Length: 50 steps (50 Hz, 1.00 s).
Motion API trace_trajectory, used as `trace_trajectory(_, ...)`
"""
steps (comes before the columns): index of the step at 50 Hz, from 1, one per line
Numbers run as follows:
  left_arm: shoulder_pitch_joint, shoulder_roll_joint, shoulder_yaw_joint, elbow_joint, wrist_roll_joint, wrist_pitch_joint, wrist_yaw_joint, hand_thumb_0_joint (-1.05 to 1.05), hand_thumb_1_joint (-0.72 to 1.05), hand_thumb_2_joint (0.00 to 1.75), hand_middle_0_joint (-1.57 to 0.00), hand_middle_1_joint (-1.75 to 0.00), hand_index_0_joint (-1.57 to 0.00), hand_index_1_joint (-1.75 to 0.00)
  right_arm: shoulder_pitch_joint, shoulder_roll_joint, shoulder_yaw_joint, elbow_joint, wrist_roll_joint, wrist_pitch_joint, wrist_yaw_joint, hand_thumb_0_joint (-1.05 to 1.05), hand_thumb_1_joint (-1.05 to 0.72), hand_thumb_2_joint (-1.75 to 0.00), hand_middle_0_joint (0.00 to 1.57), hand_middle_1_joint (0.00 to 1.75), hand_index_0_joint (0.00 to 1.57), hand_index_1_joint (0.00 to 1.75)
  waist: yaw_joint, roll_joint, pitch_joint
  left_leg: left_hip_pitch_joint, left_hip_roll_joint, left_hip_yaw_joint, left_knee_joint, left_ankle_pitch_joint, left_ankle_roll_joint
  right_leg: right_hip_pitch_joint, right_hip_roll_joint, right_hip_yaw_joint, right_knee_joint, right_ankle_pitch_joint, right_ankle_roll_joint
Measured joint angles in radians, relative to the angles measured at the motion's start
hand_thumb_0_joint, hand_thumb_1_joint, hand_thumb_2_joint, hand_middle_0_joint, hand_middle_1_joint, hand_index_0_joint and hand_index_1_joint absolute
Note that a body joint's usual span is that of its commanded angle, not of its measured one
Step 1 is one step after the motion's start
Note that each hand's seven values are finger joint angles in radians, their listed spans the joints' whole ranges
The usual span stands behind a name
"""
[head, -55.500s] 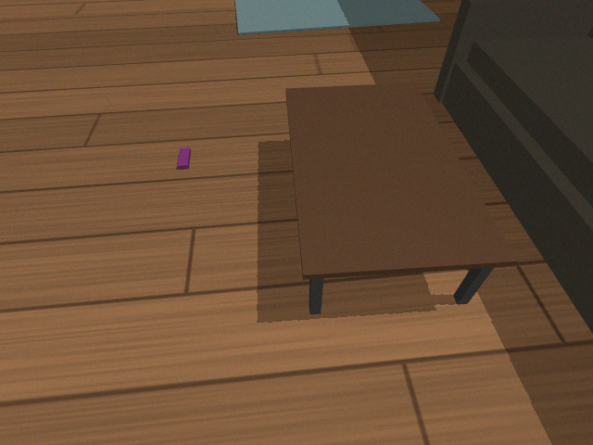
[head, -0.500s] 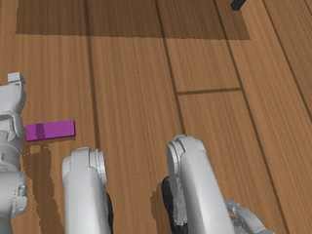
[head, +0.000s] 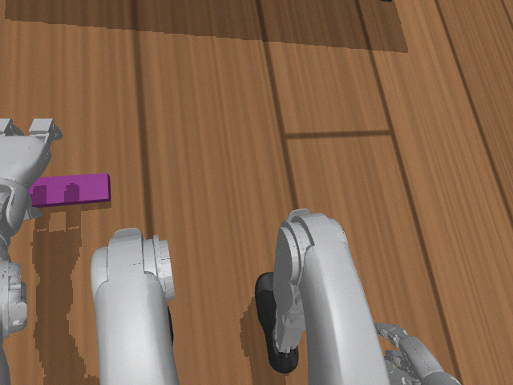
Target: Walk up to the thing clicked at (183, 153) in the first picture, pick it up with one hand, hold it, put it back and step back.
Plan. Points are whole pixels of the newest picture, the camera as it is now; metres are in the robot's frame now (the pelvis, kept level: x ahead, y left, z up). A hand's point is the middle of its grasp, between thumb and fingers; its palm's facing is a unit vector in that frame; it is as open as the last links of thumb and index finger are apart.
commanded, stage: home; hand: left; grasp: from above
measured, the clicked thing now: (68, 190) +0.45 +0.31 -0.30
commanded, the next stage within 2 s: none
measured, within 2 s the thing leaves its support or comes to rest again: neither
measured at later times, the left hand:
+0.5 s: hand out of the picture +0.38 +0.31 -0.02, palm faces -0.35 -0.39 -0.85, open 10.0 cm
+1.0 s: hand out of the picture +0.26 +0.24 +0.20, palm faces +0.02 -0.91 -0.40, open 7.4 cm
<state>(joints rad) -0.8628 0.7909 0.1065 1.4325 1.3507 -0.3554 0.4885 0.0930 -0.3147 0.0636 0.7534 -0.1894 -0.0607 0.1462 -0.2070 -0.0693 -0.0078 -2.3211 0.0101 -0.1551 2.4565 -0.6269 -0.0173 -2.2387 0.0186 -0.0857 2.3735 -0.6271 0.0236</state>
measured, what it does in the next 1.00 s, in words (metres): rises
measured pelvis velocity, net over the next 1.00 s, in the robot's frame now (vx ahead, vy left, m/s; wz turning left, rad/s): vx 0.04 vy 0.01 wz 0.11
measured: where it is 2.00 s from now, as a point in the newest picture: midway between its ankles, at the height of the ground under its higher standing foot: (221, 353)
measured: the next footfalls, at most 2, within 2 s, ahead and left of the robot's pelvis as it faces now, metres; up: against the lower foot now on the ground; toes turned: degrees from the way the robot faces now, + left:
none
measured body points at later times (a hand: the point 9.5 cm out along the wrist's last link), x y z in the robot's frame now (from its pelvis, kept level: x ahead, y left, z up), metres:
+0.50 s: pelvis +0.02 +0.01 +0.10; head +0.21 +0.05 +0.51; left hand +0.39 +0.33 +0.03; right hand +0.13 -0.26 -0.02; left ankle +0.09 +0.13 -0.28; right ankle +0.12 -0.12 -0.28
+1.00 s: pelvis +0.04 +0.01 +0.29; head +0.13 +0.04 +0.73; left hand +0.25 +0.29 +0.23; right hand +0.27 -0.20 +0.21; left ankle +0.09 +0.13 -0.28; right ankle +0.11 -0.12 -0.28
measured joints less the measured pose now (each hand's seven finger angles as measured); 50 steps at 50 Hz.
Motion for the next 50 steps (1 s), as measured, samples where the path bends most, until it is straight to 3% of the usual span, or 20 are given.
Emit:
trace_trajectory(2, -0.012, -0.011, 0.013, -0.007, 0.004, 0.035, 0.026, 0.0, -0.48, 0.98, -0.09, -1.01, -0.11, -1.0, 0.014, 0.017, -0.005, 0.016, -0.002, -0.007, 0.001, 0.01, -0.9, -0.9, 0.2, 0.3, 0.2, 0.29, -0.006, 0.01, -0.013, -0.017, 0.0, 0.006, 0.005, -0.004, 0.009, -0.011, 0.0, 0.005, 0.003, -0.007, 0.005)
trace_trajectory(6, -0.044, -0.03, 0.02, 0.002, -0.027, 0.121, 0.046, 0.0, -0.48, 0.98, -0.09, -1.01, -0.1, -0.99, 0.044, 0.048, -0.01, 0.035, 0.008, -0.014, 0.013, 0.01, -0.9, -0.89, 0.2, 0.3, 0.2, 0.29, -0.018, 0.042, -0.057, -0.036, 0.004, 0.019, -0.008, -0.02, 0.024, -0.026, 0.0, 0.015, -0.011, -0.025, 0.009)
trace_trajectory(11, -0.042, -0.057, 0.008, -0.014, -0.102, 0.208, -0.04, 0.0, -0.42, 0.95, -0.12, -0.95, -0.14, -0.93, 0.073, 0.069, -0.018, 0.033, 0.036, -0.018, 0.028, 0.01, -0.89, -0.89, 0.21, 0.3, 0.2, 0.29, -0.009, 0.094, -0.085, -0.013, 0.01, 0.036, -0.056, -0.04, 0.036, -0.005, -0.001, 0.027, -0.058, -0.043, 0.017)
trace_trajectory(13, -0.01, -0.073, 0.031, -0.066, -0.148, 0.219, -0.092, 0.0, -0.36, 0.94, -0.15, -0.89, -0.16, -0.88, 0.086, 0.07, -0.024, 0.021, 0.049, -0.014, 0.034, 0.01, -0.89, -0.89, 0.21, 0.3, 0.2, 0.29, 0.003, 0.11, -0.086, 0.01, 0.011, 0.042, -0.081, -0.047, 0.038, 0.017, -0.002, 0.031, -0.082, -0.05, 0.023)
trace_trajectory(17, 0.094, -0.116, 0.019, -0.234, -0.269, 0.241, -0.208, 0.0, -0.17, 0.93, -0.19, -0.76, -0.19, -0.76, 0.109, 0.067, -0.047, -0.006, 0.084, -0.004, 0.038, 0.01, -0.89, -0.89, 0.21, 0.3, 0.2, 0.29, 0.041, 0.126, -0.1, 0.074, 0.011, 0.052, -0.141, -0.057, 0.034, 0.072, -0.007, 0.037, -0.134, -0.06, 0.026)
trace_trajectory(20, 0.228, -0.162, 0.013, -0.436, -0.38, 0.251, -0.29, 0.0, 0.02, 0.91, -0.2, -0.65, -0.2, -0.65, 0.116, 0.059, -0.067, -0.025, 0.11, 0.015, 0.028, 0.01, -0.89, -0.89, 0.21, 0.3, 0.2, 0.29, 0.077, 0.129, -0.127, 0.131, 0.012, 0.054, -0.198, -0.062, 0.028, 0.125, -0.01, 0.036, -0.186, -0.064, 0.021)
trace_trajectory(24, 0.394, -0.22, -0.019, -0.67, -0.537, 0.281, -0.37, 0.0, 0.28, 0.91, -0.21, -0.53, -0.21, -0.54, 0.103, 0.041, -0.088, -0.061, 0.138, 0.029, -0.002, 0.01, -0.9, -0.89, 0.21, 0.3, 0.2, 0.29, 0.12, 0.116, -0.156, 0.227, 0.015, 0.06, -0.29, -0.056, 0.024, 0.213, -0.012, 0.037, -0.273, -0.056, 0.013)
trace_trajectory(28, 0.515, -0.268, -0.035, -0.825, -0.668, 0.314, -0.421, 0.0, 0.52, 0.9, -0.21, -0.44, -0.21, -0.44, 0.061, 0.026, -0.109, -0.095, 0.161, 0.032, -0.039, 0.01, -0.9, -0.9, 0.21, 0.3, 0.2, 0.29, 0.15, 0.098, -0.177, 0.326, 0.017, 0.063, -0.387, -0.039, 0.021, 0.31, -0.014, 0.034, -0.368, -0.038, 0.007)
trace_trajectory(36, 0.716, -0.344, -0.067, -1.023, -0.868, 0.429, -0.459, 0.0, 0.8, 0.9, -0.21, -0.34, -0.21, -0.34, -0.025, 0.022, -0.108, -0.166, 0.199, 0.008, -0.107, 0.01, -0.9, -0.9, 0.2, 0.3, 0.2, 0.29, 0.172, 0.08, -0.195, 0.548, 0.017, 0.073, -0.572, -0.008, 0.015, 0.528, -0.019, 0.035, -0.548, -0.008, 0.0)
trace_trajectory(46, 0.949, -0.435, -0.083, -1.227, -1.137, 0.593, -0.45, 0.01, 0.88, 0.9, -0.21, -0.31, -0.21, -0.31, -0.014, 0.088, -0.05, -0.216, 0.219, -0.039, -0.175, 0.01, -0.9, -0.9, 0.2, 0.3, 0.2, 0.29, 0.166, 0.085, -0.196, 0.855, 0.016, 0.083, -0.825, 0.029, 0.012, 0.833, -0.025, 0.035, -0.797, 0.027, -0.005)
trace_trajectory(50, 1.022, -0.464, -0.077, -1.286, -1.226, 0.648, -0.434, 0.01, 0.89, 0.9, -0.21, -0.31, -0.21, -0.3, 0.032, 0.109, -0.032, -0.216, 0.223, -0.052, -0.201, 0.01, -0.9, -0.9, 0.21, 0.3, 0.2, 0.29, 0.158, 0.094, -0.194, 0.987, 0.017, 0.086, -0.929, 0.041, 0.011, 0.965, -0.025, 0.033, -0.903, 0.041, -0.005)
